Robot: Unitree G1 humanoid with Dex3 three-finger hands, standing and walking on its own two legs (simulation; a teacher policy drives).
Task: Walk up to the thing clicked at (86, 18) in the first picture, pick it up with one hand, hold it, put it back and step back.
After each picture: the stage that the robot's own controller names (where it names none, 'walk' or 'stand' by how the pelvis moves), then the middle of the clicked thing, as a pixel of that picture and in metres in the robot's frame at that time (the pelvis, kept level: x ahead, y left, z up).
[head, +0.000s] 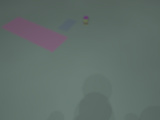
stand; (85, 20) +1.92 +0.00 -0.72
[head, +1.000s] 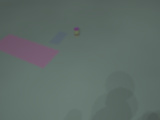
walk; (76, 32) +1.79 +0.23 -0.70
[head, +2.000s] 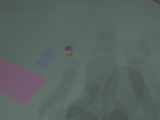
walk; (68, 51) +1.27 +0.27 -0.72
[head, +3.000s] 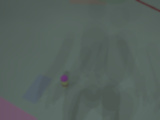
walk; (64, 81) +0.82 +0.23 -0.72
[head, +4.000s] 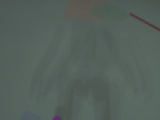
walk; out of the picture +0.46 +0.19 -0.69
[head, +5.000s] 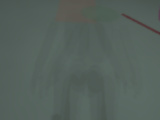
stand; out of the picture +0.40 +0.22 -0.72
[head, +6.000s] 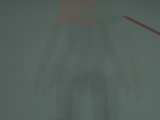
stand; out of the picture +0.38 +0.21 -0.73
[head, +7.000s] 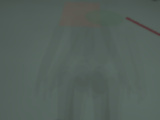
stand; out of the picture +0.38 +0.21 -0.73
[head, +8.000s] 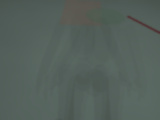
stand; out of the picture +0.37 +0.20 -0.73
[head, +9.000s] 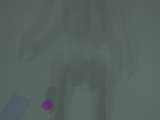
go down; (48, 106) +0.41 +0.21 -0.62
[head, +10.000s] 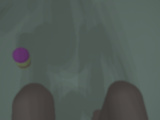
go down; (22, 59) +0.46 +0.24 -0.30
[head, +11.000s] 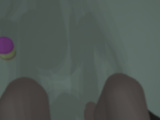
close in; (6, 49) +0.46 +0.26 -0.27
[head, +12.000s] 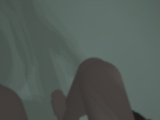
close; out of the picture +0.45 +0.29 -0.22
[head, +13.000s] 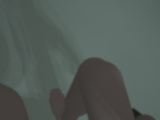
close; out of the picture +0.44 +0.29 -0.23
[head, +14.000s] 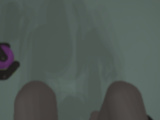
lift; (3, 62) +0.37 +0.27 -0.09
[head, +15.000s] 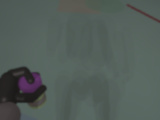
hold; (33, 91) +0.32 +0.18 +0.02
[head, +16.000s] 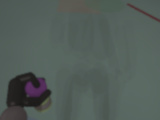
hold; (39, 95) +0.32 +0.17 -0.02
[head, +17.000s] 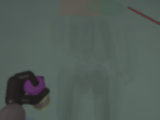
hold; (38, 94) +0.33 +0.18 -0.01
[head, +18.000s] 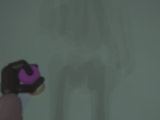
crouch; (33, 81) +0.37 +0.18 -0.06
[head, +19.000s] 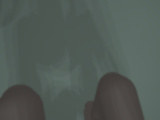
lower; out of the picture +0.50 +0.26 -0.11
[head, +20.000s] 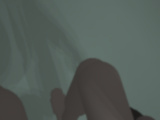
lower; out of the picture +0.44 +0.31 -0.23
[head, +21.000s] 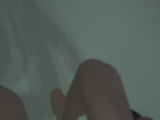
lower; out of the picture +0.44 +0.31 -0.23
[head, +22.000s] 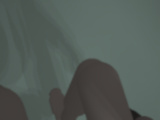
lower; out of the picture +0.44 +0.31 -0.23
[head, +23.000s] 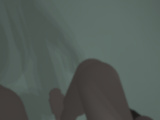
lower; out of the picture +0.44 +0.30 -0.24
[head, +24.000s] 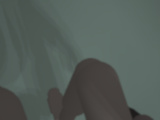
open; out of the picture +0.44 +0.30 -0.24
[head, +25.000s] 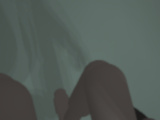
stand; out of the picture +0.43 +0.30 -0.23
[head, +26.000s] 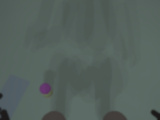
walk; (46, 90) +0.44 +0.21 -0.52
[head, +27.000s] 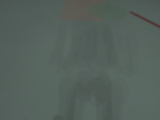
stand; out of the picture +0.39 +0.20 -0.67
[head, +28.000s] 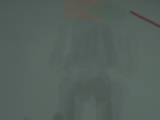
stand; out of the picture +0.40 +0.20 -0.67
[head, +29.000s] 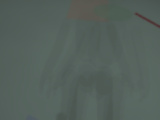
stand; out of the picture +0.40 +0.19 -0.71
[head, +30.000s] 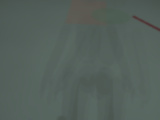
stand; out of the picture +0.40 +0.21 -0.72
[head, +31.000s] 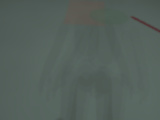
stand; out of the picture +0.38 +0.21 -0.73
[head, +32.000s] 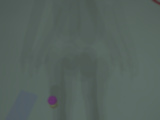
walk; (52, 102) +0.47 +0.19 -0.71
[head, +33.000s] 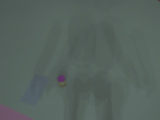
walk; (62, 81) +0.73 +0.26 -0.71
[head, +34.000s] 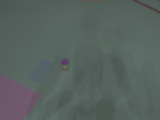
stand; (65, 65) +1.04 +0.21 -0.71
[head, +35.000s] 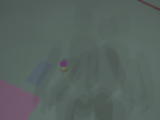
stand; (63, 67) +1.00 +0.21 -0.72
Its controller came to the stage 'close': yes
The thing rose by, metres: 0.70
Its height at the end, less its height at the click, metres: +0.00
